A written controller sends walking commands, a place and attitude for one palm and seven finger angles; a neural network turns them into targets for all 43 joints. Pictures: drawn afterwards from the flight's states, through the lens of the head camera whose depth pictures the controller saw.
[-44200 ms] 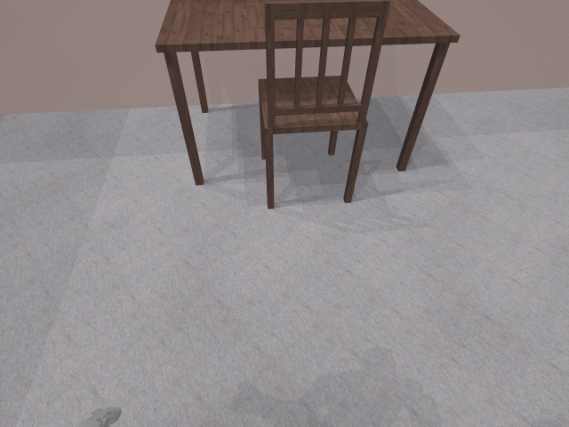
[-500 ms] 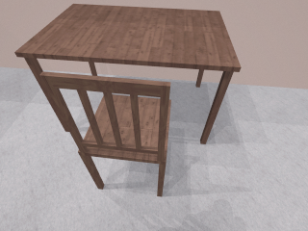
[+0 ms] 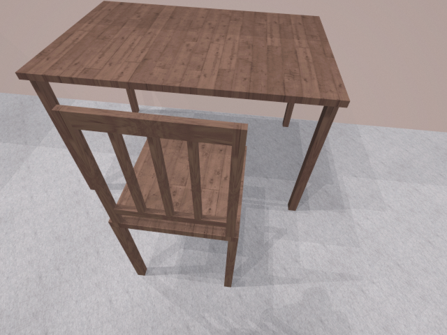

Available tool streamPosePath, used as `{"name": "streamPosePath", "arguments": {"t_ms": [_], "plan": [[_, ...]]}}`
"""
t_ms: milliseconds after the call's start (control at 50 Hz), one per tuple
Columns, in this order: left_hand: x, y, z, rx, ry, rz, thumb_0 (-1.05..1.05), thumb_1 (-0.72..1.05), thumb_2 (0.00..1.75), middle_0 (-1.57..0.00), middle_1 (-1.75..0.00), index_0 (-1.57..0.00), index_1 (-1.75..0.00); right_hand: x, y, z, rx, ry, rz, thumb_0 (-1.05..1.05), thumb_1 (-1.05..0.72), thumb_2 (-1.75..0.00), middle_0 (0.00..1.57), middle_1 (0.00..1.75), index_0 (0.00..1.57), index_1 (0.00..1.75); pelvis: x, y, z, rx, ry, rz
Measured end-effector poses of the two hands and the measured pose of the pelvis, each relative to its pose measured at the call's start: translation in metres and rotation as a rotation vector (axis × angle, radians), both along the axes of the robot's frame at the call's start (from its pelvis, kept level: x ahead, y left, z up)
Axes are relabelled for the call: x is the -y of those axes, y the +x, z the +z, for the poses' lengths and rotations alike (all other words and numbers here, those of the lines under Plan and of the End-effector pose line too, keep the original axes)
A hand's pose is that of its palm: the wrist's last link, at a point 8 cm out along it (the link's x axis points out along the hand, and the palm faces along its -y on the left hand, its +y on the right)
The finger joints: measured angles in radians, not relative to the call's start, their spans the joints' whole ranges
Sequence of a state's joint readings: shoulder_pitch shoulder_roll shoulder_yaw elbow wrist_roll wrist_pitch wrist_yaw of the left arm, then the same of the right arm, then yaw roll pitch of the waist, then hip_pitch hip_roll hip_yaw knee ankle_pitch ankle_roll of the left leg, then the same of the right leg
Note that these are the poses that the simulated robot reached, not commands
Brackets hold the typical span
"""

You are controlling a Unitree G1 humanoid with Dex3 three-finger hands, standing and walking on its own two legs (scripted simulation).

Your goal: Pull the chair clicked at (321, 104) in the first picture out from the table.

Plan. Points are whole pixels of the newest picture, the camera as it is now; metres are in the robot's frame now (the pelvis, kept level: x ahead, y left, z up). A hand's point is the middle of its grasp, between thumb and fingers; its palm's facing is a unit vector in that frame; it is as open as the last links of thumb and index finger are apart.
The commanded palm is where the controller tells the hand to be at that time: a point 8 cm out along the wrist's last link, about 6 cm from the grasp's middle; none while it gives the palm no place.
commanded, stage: look again from close up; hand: left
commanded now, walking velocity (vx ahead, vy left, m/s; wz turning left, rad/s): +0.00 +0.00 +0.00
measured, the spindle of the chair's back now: (162, 180) +0.48 +0.19 -0.07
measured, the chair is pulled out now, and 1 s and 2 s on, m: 0.23 0.23 0.23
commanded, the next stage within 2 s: raise the hand toward the chair's back in 0.12 s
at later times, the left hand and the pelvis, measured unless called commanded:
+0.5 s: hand (150, 284) +0.20 +0.14 -0.01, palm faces +0.08 -1.00 -0.03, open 8.1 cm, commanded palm +0.11 +0.21 -0.07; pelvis -0.04 -0.02 -0.03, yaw +2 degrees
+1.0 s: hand (152, 316) +0.17 +0.14 -0.07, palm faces -0.17 -0.99 +0.01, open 12.4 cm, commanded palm +0.13 +0.22 -0.06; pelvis -0.06 -0.04 -0.10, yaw +2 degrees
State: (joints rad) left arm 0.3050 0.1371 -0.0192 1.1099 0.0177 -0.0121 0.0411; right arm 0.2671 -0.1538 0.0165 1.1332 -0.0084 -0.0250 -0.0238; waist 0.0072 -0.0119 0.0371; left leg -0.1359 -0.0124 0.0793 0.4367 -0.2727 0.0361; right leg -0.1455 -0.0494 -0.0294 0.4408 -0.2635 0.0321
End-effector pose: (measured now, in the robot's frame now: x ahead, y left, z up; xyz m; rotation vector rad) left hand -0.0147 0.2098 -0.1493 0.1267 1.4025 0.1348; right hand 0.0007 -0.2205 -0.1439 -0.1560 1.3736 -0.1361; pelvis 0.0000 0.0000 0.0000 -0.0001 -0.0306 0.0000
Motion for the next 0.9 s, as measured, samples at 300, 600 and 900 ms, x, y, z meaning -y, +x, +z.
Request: {"name": "streamPosePath", "arguments": {"t_ms": [300,600,900], "plan": [[-0.016,0.034,0.031,0.259,0.08,0.079,0.03,0.94,0.9,-0.2,-0.3,-0.2,-0.3,0.01,0.001,0.005,0.128,-0.025,-0.001,0.02,-0.93,-0.9,0.2,0.3,0.2,0.29,0.007,-0.007,-0.002,-0.007,0.007,0.004],[0.03,0.173,0.101,1.352,-0.195,-0.195,0.0,0.67,0.79,-0.17,-0.26,-0.17,-0.26,0.074,0.147,0.052,0.853,-0.142,0.168,0.01,-0.91,-0.9,0.2,0.3,0.2,0.29,0.038,-0.045,-0.062,-0.209,0.014,0.019],[0.003,0.145,0.1,1.435,-0.115,-0.275,0.01,0.3,0.65,-0.14,-0.2,-0.13,-0.2,0.029,0.161,-0.029,0.804,-0.012,0.238,0.01,-0.91,-0.9,0.2,0.3,0.2,0.3,0.046,-0.061,-0.112,-0.288,-0.057,0.062]]}}
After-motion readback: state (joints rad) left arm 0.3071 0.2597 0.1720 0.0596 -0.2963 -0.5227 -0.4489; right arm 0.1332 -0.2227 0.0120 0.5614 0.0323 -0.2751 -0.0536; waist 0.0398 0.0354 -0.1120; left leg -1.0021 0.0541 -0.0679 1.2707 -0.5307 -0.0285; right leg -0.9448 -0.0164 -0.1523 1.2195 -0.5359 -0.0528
